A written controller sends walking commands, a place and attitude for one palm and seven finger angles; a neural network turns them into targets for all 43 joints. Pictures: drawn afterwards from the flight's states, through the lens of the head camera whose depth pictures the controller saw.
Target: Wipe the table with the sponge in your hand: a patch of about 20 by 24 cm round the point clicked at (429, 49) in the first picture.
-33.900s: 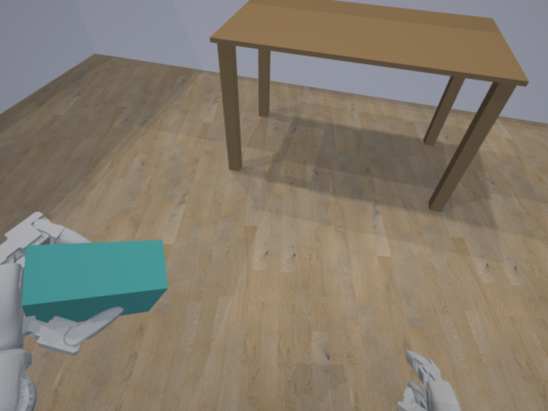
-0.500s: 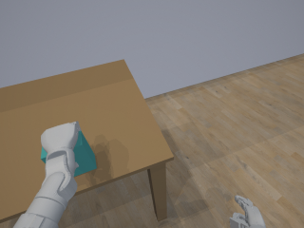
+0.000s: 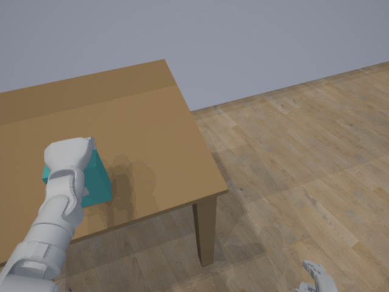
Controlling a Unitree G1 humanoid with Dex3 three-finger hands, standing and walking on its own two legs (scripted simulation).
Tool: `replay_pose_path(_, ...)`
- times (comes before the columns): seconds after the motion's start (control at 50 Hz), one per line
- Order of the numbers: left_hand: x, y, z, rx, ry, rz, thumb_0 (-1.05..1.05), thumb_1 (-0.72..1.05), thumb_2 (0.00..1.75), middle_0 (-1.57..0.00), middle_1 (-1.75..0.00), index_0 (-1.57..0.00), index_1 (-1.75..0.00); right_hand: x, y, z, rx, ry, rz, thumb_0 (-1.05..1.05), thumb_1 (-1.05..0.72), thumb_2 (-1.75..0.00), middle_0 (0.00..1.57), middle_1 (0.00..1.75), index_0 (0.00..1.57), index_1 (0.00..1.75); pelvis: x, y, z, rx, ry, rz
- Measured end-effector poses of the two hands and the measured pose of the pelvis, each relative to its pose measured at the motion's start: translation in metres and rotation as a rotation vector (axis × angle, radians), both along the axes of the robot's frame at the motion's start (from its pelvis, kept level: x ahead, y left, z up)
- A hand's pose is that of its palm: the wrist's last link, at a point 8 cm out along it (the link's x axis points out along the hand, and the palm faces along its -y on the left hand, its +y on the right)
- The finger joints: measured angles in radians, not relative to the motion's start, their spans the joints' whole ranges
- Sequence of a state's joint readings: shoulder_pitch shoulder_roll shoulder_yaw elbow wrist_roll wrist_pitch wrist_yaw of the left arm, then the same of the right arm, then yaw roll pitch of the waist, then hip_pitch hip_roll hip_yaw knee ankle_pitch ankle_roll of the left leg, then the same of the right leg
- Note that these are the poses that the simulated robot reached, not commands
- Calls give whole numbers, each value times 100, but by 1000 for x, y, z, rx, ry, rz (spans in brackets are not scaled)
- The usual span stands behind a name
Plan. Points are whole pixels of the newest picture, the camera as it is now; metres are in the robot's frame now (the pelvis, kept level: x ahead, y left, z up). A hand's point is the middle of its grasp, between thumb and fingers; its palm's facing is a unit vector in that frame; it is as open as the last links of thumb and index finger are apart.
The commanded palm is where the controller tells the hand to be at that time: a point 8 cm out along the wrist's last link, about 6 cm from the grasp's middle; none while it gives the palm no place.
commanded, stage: wipe forward along the middle lane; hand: left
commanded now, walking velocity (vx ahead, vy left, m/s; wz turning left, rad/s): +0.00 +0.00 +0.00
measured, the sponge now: (84, 186) +0.33 +0.31 +0.00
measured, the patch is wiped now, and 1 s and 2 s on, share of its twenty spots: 0.90 0.95 0.95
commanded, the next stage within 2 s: slide back across to the first lane in 1.34 s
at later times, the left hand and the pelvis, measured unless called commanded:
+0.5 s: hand (81, 152) +0.39 +0.32 +0.05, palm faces -0.12 +0.07 -0.99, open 9.9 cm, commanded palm +0.38 +0.31 +0.08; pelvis -0.02 +0.01 -0.01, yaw -1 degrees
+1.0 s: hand (80, 139) +0.43 +0.34 +0.05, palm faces -0.12 +0.06 -0.99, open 10.0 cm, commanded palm +0.42 +0.34 +0.08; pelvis -0.02 +0.01 -0.02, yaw -2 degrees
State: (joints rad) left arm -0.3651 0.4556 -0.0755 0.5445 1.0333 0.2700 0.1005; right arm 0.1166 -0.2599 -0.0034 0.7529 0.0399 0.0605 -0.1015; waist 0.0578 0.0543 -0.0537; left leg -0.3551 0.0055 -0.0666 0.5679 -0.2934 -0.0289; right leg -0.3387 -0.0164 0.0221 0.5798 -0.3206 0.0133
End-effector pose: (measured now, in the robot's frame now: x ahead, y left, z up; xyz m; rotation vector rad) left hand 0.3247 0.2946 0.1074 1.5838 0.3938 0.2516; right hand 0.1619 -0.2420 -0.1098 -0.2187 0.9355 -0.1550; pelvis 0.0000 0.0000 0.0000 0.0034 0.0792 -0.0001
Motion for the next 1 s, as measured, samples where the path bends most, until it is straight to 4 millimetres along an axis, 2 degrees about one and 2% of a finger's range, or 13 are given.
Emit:
replay_pose_path(0.22,23,9,-1,15,-11,-20,1,-51,109,-77,-132,-76,-136,-55,-11,-15,-19,114,-73,1,-90,-90,20,30,20,30,-9,5,-4,-3,40,-4)
replay_pose_path(0.4,43,15,0,29,12,-20,2,-52,109,-77,-132,-76,-136,-87,-16,-17,-31,167,-115,1,-90,-90,20,30,20,30,-17,6,-7,-7,68,-7)
replay_pose_path(0.64,62,20,0,31,11,-18,2,-52,109,-77,-131,-76,-135,-115,-15,-24,-25,217,-150,1,-90,-90,20,30,20,30,-23,8,-11,-11,113,-15)
replay_pose_path(1.0,95,36,0,41,30,-2,2,-52,109,-77,-132,-76,-136,-142,-19,-25,-44,291,-194,1,-90,-90,20,30,20,30,-18,12,-16,-19,171,-29)
